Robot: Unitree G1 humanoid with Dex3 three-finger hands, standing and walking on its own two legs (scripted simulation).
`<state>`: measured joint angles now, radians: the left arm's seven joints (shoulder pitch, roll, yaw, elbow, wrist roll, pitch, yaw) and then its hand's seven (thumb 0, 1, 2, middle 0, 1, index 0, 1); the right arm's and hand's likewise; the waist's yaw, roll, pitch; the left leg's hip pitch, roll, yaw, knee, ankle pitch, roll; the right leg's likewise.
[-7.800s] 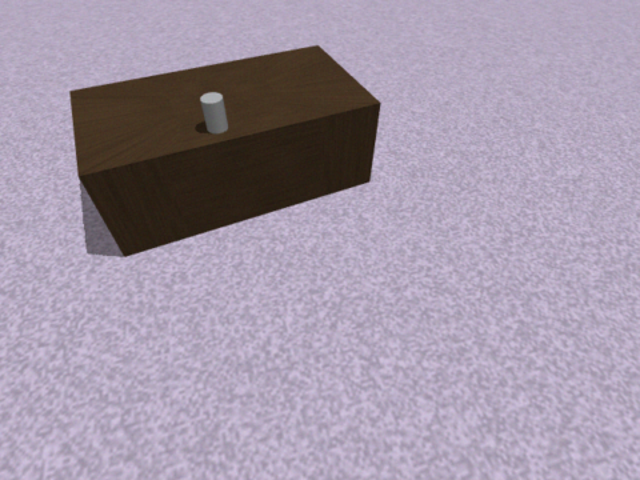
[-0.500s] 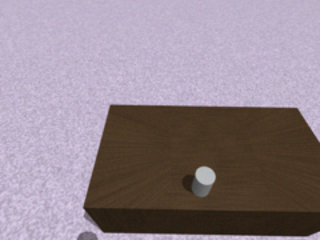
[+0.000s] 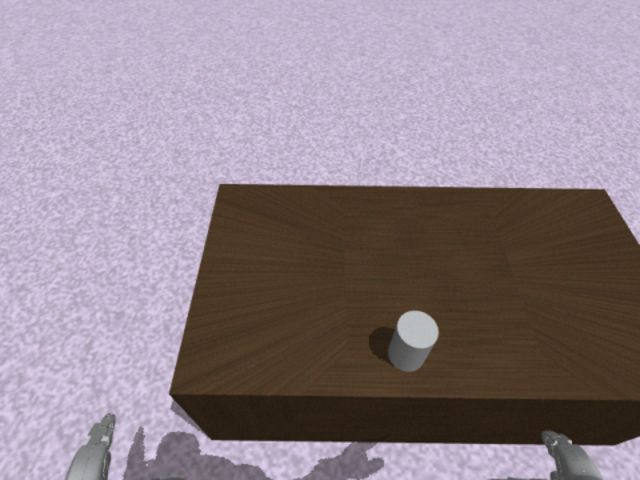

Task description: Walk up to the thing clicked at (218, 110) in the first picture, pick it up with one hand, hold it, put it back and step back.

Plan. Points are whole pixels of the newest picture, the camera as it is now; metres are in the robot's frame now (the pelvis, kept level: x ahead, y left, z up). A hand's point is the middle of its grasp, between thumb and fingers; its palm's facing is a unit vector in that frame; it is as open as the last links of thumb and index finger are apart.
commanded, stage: go down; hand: right
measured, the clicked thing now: (411, 342) +0.42 -0.18 -0.29
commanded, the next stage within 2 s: none
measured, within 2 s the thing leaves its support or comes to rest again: neither
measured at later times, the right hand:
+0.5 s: hand (546, 465) +0.18 -0.29 -0.11, palm faces +0.09 +0.95 -0.29, open 17.4 cm
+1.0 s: hand (559, 462) +0.18 -0.30 -0.10, palm faces +0.12 +0.95 -0.28, open 17.4 cm
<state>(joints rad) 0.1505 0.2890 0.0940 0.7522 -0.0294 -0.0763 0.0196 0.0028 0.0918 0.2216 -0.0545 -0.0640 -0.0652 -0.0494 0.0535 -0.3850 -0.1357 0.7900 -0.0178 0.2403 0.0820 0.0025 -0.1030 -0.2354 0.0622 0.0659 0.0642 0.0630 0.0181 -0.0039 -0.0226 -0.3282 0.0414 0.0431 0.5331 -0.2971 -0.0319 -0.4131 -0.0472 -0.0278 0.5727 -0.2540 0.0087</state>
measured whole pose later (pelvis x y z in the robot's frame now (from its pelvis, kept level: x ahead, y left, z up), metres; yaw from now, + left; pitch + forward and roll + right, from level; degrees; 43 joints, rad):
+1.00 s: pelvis +0.02 +0.01 -0.02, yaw -1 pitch +8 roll +1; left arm 0.33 0.26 0.04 0.43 -0.01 -0.13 0.10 -0.01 -0.54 0.07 -0.07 -0.06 -0.06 -0.07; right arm 0.25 -0.45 -0.32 0.44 0.03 0.25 0.25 -0.01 0.52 -0.06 0.04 0.06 0.05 0.06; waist 0.02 0.00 -0.08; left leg -0.45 0.04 0.06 0.76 -0.44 -0.03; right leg -0.55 -0.06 0.00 0.80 -0.39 0.02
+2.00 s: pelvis +0.00 +0.00 -0.02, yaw +0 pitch +10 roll +2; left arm 0.26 0.26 -0.01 0.55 -0.01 -0.17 0.12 -0.01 -0.53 0.06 -0.06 -0.06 -0.06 -0.05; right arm -0.32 -0.70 -0.51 1.01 0.10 -0.08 0.48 -0.01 0.59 -0.05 0.03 0.06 0.05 0.05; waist 0.06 0.02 -0.08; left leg -0.49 0.03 0.05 0.70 -0.38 -0.03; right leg -0.59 -0.06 0.00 0.77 -0.35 0.01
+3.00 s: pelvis -0.01 -0.01 -0.05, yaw +1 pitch +17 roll +3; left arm 0.27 0.25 -0.03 0.40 0.01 -0.19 0.07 -0.01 -0.54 0.05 -0.06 -0.05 -0.05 -0.05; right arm -0.47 -0.73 -0.59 1.18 0.20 -0.36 0.53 -0.01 0.60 -0.04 0.04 0.05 0.06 0.05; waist 0.12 0.06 -0.12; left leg -0.75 0.02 0.05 0.91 -0.44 -0.04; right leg -0.86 -0.07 0.01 0.97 -0.40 0.00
